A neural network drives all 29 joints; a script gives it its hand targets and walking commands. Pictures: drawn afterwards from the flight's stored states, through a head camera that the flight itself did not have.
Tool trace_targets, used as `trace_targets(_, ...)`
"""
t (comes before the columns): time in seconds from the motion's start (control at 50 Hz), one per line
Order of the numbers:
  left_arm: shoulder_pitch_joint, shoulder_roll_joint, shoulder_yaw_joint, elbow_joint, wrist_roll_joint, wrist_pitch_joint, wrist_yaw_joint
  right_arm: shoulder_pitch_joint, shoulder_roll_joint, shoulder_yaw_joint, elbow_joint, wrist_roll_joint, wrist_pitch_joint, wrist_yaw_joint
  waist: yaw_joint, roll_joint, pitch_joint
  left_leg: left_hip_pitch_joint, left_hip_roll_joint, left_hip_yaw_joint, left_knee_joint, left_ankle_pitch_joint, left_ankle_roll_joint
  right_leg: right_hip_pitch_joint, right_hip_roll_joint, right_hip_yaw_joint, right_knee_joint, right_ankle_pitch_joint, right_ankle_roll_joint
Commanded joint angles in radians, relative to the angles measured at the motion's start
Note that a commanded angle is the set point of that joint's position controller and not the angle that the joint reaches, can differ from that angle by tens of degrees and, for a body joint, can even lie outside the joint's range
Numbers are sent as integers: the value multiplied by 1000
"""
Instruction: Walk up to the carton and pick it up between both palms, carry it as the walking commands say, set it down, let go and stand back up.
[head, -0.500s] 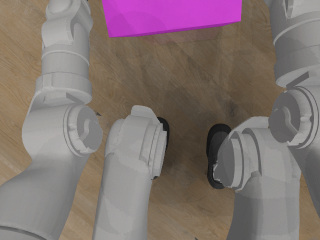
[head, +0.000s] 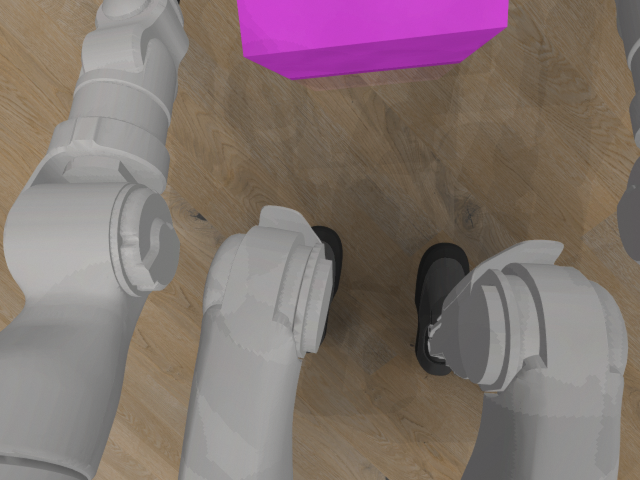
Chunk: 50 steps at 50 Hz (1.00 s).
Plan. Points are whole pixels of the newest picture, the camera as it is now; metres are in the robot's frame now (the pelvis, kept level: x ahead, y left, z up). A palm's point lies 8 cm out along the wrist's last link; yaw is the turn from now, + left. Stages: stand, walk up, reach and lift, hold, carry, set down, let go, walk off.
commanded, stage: set down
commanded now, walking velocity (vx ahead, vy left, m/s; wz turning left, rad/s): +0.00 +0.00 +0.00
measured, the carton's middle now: out of the picture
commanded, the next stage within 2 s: let go in 1.40 s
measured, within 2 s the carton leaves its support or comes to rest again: neither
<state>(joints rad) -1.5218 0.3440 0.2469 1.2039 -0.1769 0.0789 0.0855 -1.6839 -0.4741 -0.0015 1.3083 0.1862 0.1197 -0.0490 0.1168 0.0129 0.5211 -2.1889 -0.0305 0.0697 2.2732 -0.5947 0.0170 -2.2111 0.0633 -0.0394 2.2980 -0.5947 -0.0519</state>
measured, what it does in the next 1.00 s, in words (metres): rises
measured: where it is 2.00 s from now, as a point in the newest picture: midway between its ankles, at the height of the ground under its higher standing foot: (372, 319)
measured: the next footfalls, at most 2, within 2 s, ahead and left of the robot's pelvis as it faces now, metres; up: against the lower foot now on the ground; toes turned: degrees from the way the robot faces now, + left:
none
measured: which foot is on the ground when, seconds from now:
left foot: down 0.00-1.00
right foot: down 0.00-1.00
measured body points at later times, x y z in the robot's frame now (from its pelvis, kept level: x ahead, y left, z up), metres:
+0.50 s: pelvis -0.01 +0.00 +0.08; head +0.36 +0.01 +0.32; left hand +0.55 +0.25 -0.04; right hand +0.62 -0.14 -0.05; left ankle +0.12 +0.11 -0.32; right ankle +0.11 -0.09 -0.32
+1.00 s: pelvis -0.01 -0.01 +0.21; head +0.36 +0.01 +0.45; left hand +0.55 +0.26 +0.10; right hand +0.62 -0.15 +0.09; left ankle +0.12 +0.11 -0.32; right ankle +0.11 -0.09 -0.32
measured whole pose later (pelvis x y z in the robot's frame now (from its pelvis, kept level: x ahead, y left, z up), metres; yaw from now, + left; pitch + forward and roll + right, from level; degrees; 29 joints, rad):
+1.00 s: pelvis -0.01 -0.01 +0.21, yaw +0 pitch +29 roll +2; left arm -1.39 0.40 0.26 0.67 -0.22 0.38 0.10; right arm -1.59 -0.52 -0.07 0.86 0.17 0.40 -0.05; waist 0.11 -0.01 0.52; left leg -1.63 -0.06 0.01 1.56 -0.44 0.00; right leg -1.64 0.06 0.00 1.60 -0.46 -0.05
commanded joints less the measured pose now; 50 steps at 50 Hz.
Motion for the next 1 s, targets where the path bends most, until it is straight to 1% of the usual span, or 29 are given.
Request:
trace_targets(0.0,-311,147,-30,-214,-14,-19,-1,-285,-41,-10,-125,10,-12,10,58,-56,-1171,477,19,-89,-192,358,-28,480,-24,115,-163,259,23)
trace_targets(0.04,-308,164,-2,-241,-28,-11,13,-280,-58,13,-202,2,-17,-21,63,-120,-1358,549,11,-57,-186,425,-41,663,-28,106,-181,355,37)
trace_targets(0.08,-343,170,-38,-285,-81,3,32,-365,-139,8,-288,21,-16,-28,6,-114,-1436,634,10,-68,-212,437,-35,635,-24,75,-182,334,44)
trace_targets(0.12,-330,188,-24,-309,-39,11,43,-346,-161,1,-302,19,1,-38,71,-82,-1512,669,2,-42,-201,451,-46,686,-24,81,-204,348,39)
trace_targets(0.14,-315,207,-31,-412,-78,22,54,-360,-137,3,-392,41,11,-38,61,-104,-1683,775,-6,-59,-233,519,-34,743,-21,67,-198,395,41)
trace_targets(0.2,-296,204,-25,-321,-79,52,69,-385,-186,-25,-416,13,36,-53,28,-177,-1711,755,-17,-36,-257,470,-22,746,-10,40,-233,338,47)
trace_targets(0.24,-286,203,-28,-385,-69,68,68,-402,-118,21,-425,64,58,-34,84,-130,-1633,742,-21,-41,-303,458,-9,682,-7,43,-251,325,31)
trace_targets(0.3,-304,228,-13,-333,-39,99,75,-331,-205,-43,-326,-11,89,-42,44,-115,-1674,813,-12,-42,-327,420,-27,657,-8,32,-286,260,29)
trace_targets(0.34,-277,194,4,-419,-52,107,77,-315,-150,-37,-393,29,93,-33,73,-82,-1774,855,-14,-44,-362,448,-21,743,-11,51,-322,298,24)
trace_targets(0.36,-275,169,-30,-389,-85,126,67,-325,-111,-22,-358,32,113,-25,40,-140,-1695,791,-13,-53,-379,396,-9,705,-14,43,-349,248,22)
trace_targets(0.4,-290,198,10,-503,-39,120,60,-322,-149,-44,-407,25,111,-26,91,-103,-1797,815,-17,-43,-414,443,-22,792,-1,47,-364,323,19)
trace_targets(0.42,-169,115,-32,-354,-21,144,54,-223,-138,-38,-298,12,117,-6,73,-46,-1764,840,-2,-52,-420,462,-33,764,-3,58,-377,326,9)
trace_targets(0.44,-251,183,9,-592,-30,120,59,-276,-162,-68,-505,-14,110,-23,61,-96,-1923,830,-27,-29,-400,504,-24,899,7,70,-381,424,14)
trace_targets(0.5,-311,201,0,-496,-49,160,59,-351,-206,-95,-459,-33,144,-36,18,-143,-1792,781,-23,-35,-468,353,-21,847,8,27,-424,277,20)
trace_targets(0.56,-281,210,3,-531,-28,188,52,-287,-134,-64,-430,21,180,-16,73,-49,-1843,873,-22,-31,-519,354,-20,880,13,63,-486,271,6)
trace_targets(0.6,-300,184,-14,-551,-31,198,53,-308,-203,-131,-485,-36,176,-24,6,-65,-1934,956,-24,-45,-551,441,-35,921,25,32,-510,333,15)
trace_targets(0.64,-261,217,33,-607,4,207,58,-300,-222,-112,-492,-39,191,-11,74,-34,-1939,932,-36,-30,-575,411,-45,945,21,60,-546,301,2)
trace_targets(0.66,-233,234,61,-595,-4,217,58,-296,-207,-99,-537,-33,192,-14,60,-121,-1997,993,-35,-36,-601,409,-28,993,26,45,-582,291,18)
trace_targets(0.7,-225,204,21,-553,-36,237,45,-300,-197,-121,-557,-38,207,-5,24,-135,-1955,971,-30,-49,-643,396,-21,996,26,38,-613,284,21)
trace_targets(0.74,-193,204,22,-575,-47,247,40,-276,-150,-74,-575,-6,224,0,73,-121,-2046,1011,-42,-31,-667,449,-23,1114,25,58,-638,365,18)
trace_targets(0.76,-289,226,2,-683,-36,243,47,-287,-246,-166,-563,-42,228,-11,40,-16,-2044,1042,-35,-49,-684,453,-50,1069,24,62,-647,354,7)
trace_targets(0.78,-298,246,19,-769,-57,248,49,-358,-227,-110,-690,-8,231,-6,61,-99,-2115,1068,-52,-41,-686,490,-29,1137,31,65,-647,403,14)
trace_targets(0.82,-227,293,48,-675,-23,273,46,-277,-162,-75,-540,15,264,9,94,-96,-1978,1038,-36,-29,-731,414,-23,1084,19,60,-690,315,21)
trace_targets(0.86,-214,240,41,-645,-38,278,34,-292,-174,-100,-551,-9,256,8,54,-133,-1976,1061,-39,-50,-788,441,-26,1135,19,53,-740,344,28)
trace_targets(0.88,-207,225,44,-716,-24,267,39,-285,-187,-111,-655,3,243,-8,74,-44,-2154,1159,-47,-39,-809,498,-33,1266,21,75,-772,426,17)
trace_targets(0.9,-182,247,31,-598,-41,283,20,-272,-154,-77,-507,-4,266,2,79,-99,-1947,1007,-43,-52,-821,433,-26,1204,7,81,-772,374,19)
trace_targets(0.94,-156,233,32,-708,-51,267,23,-281,-239,-136,-683,-46,238,-7,48,-130,-2170,1098,-59,-44,-832,567,-37,1413,10,93,-789,574,19)
trace_targets(0.96,-168,262,71,-744,-36,260,16,-262,-171,-73,-637,-16,252,-4,95,-122,-2130,1081,-49,-18,-861,572,-32,1469,14,115,-822,598,23)
trace_targets(0.98,-180,284,59,-675,-35,258,14,-237,-162,-90,-559,-26,255,-1,69,-134,-1985,1076,-47,-38,-866,533,-28,1332,10,97,-827,494,35)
